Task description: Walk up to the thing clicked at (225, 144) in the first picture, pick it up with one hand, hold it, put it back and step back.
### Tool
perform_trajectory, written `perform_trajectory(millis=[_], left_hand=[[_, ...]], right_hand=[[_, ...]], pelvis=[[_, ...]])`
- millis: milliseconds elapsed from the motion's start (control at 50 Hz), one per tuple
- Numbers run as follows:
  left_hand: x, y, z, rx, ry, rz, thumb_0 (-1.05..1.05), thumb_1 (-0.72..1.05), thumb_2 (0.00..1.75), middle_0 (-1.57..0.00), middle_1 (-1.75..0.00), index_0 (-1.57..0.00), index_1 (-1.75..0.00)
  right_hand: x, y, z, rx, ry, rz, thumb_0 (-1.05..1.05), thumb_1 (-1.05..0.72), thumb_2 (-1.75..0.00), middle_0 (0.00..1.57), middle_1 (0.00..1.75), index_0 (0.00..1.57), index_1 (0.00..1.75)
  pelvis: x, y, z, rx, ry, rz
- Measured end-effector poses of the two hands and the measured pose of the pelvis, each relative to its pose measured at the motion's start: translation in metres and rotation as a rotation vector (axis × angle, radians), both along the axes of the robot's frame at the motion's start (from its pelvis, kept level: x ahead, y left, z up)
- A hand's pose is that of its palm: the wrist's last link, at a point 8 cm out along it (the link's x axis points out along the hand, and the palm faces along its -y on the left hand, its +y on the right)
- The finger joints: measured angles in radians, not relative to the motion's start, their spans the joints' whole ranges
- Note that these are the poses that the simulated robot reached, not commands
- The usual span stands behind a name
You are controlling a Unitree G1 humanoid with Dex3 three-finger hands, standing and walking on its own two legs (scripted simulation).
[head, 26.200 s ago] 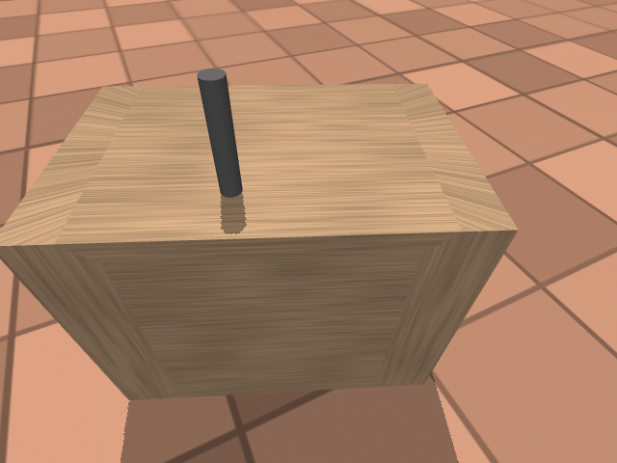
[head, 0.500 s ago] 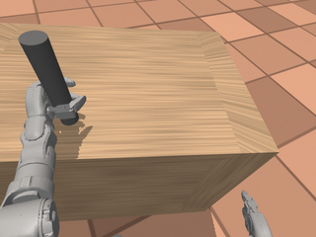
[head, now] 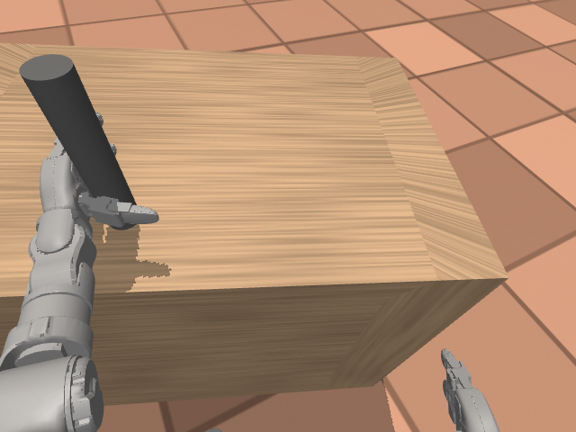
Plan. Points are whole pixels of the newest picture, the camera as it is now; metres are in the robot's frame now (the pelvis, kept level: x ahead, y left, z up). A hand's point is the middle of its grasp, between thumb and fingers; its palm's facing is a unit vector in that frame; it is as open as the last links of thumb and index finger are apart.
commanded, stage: withdraw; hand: left
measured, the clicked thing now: (94, 159) +0.45 +0.23 +0.14
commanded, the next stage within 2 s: rise in 0.28 s
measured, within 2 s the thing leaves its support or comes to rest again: neither
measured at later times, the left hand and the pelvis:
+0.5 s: hand out of the picture +0.45 +0.30 +0.21, palm faces +0.27 -0.95 -0.16, open 17.5 cm; pelvis +0.01 +0.00 +0.02, yaw +1 degrees
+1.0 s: hand out of the picture +0.31 +0.29 +0.19, palm faces +0.38 -0.85 -0.36, open 17.5 cm; pelvis +0.02 +0.01 +0.03, yaw +1 degrees
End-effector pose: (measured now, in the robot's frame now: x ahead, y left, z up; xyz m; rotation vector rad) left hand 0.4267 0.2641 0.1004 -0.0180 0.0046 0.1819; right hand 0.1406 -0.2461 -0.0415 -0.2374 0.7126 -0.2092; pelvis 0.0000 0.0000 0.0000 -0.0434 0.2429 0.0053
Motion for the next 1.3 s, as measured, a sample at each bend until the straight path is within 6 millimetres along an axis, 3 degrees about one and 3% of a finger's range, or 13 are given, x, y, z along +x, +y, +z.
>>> perform_trajectory(millis=[80, 200, 280, 340, 460, 580, 680, 760, 900, 1060, 1180, 1300], left_hand=[[0.002, 0.005, 0.014, 0.018, -0.018, 0.02, -0.01, -0.51, 0.14, -0.25, -0.18, -0.24, -0.18], [0.006, 0.022, 0.066, 0.024, -0.108, 0.055, -0.01, -0.53, 0.09, -0.14, -0.1, -0.14, -0.1], [0.005, 0.039, 0.097, 0.048, -0.104, 0.055, -0.01, -0.53, 0.07, -0.1, -0.07, -0.11, -0.07], [0.001, 0.053, 0.11, 0.054, -0.058, 0.053, -0.01, -0.54, 0.05, -0.09, -0.06, -0.1, -0.05], [-0.011, 0.074, 0.123, 0.125, 0.009, 0.058, -0.01, -0.55, 0.02, -0.08, -0.04, -0.09, -0.03], [-0.028, 0.102, 0.12, 0.218, 0.07, 0.161, -0.01, -0.56, 0.03, -0.07, -0.06, -0.08, -0.05], [-0.045, 0.125, 0.125, 0.252, 0.047, 0.25, -0.01, -0.56, 0.02, -0.07, -0.05, -0.07, -0.05], [-0.064, 0.132, 0.128, 0.3, 0.012, 0.292, -0.01, -0.56, 0.02, -0.07, -0.04, -0.06, -0.04], [-0.11, 0.105, 0.121, 0.4, -0.057, 0.26, -0.01, -0.56, 0.02, -0.06, -0.04, -0.06, -0.04], [-0.195, 0.051, 0.108, 0.441, -0.136, 0.177, -0.01, -0.53, 0.01, -0.07, -0.04, -0.07, -0.03], [-0.254, 0.037, 0.104, 0.459, -0.127, 0.212, -0.01, -0.53, 0.01, -0.07, -0.04, -0.07, -0.04], [-0.3, 0.017, 0.103, 0.479, -0.094, 0.205, -0.01, -0.52, 0.01, -0.07, -0.05, -0.08, -0.04]], right_hand=[[0.004, -0.007, 0.006, -0.015, -0.027, -0.019, -0.01, 0.51, -0.06, 0.06, 0.06, 0.06, 0.05], [0.006, -0.014, 0.018, -0.025, -0.061, -0.04, -0.01, 0.51, -0.06, 0.05, 0.06, 0.06, 0.05], [0.002, -0.015, 0.014, -0.003, -0.043, -0.061, -0.01, 0.52, -0.06, 0.05, 0.06, 0.06, 0.05], [0.001, -0.015, 0.006, 0.017, -0.019, -0.072, -0.01, 0.52, -0.05, 0.05, 0.06, 0.06, 0.05], [0.008, -0.007, 0.003, 0.039, -0.017, -0.041, -0.01, 0.54, -0.05, 0.05, 0.06, 0.06, 0.05], [0.011, -0.008, 0.008, 0.035, -0.014, -0.02, -0.01, 0.55, -0.05, 0.05, 0.06, 0.06, 0.05], [0.011, -0.011, 0.018, 0.014, -0.017, -0.01, -0.01, 0.55, -0.06, 0.05, 0.06, 0.06, 0.06], [0.012, -0.009, 0.015, 0.024, -0.002, -0.003, -0.01, 0.55, -0.06, 0.05, 0.06, 0.06, 0.06], [0.022, 0.0, 0.009, 0.075, -0.024, 0.001, -0.01, 0.53, -0.06, 0.05, 0.06, 0.06, 0.06], [0.028, -0.013, 0.016, 0.061, -0.053, -0.032, -0.01, 0.54, -0.06, 0.06, 0.06, 0.06, 0.06], [0.021, -0.024, 0.016, 0.034, -0.025, -0.027, -0.01, 0.53, -0.06, 0.06, 0.06, 0.06, 0.06], [0.018, -0.024, 0.014, 0.052, -0.058, -0.01, -0.01, 0.53, -0.06, 0.06, 0.06, 0.06, 0.06]], pelvis=[[0.001, 0.001, 0.001, 0.001, -0.01, -0.001], [0.005, -0.001, 0.007, 0.004, -0.035, -0.001], [0.009, -0.001, 0.011, 0.006, -0.051, -0.001], [0.009, 0.001, 0.013, 0.008, -0.062, 0.0], [0.007, 0.002, 0.018, 0.015, -0.078, 0.003], [0.007, 0.002, 0.022, 0.021, -0.093, 0.011], [0.01, 0.001, 0.026, 0.022, -0.108, 0.013], [0.013, 0.002, 0.029, 0.018, -0.118, 0.015], [0.017, 0.006, 0.032, 0.019, -0.152, 0.014], [0.016, 0.003, 0.035, 0.031, -0.204, 0.016], [0.007, -0.006, 0.035, 0.039, -0.239, 0.03], [-0.006, -0.011, 0.036, 0.042, -0.265, 0.041]])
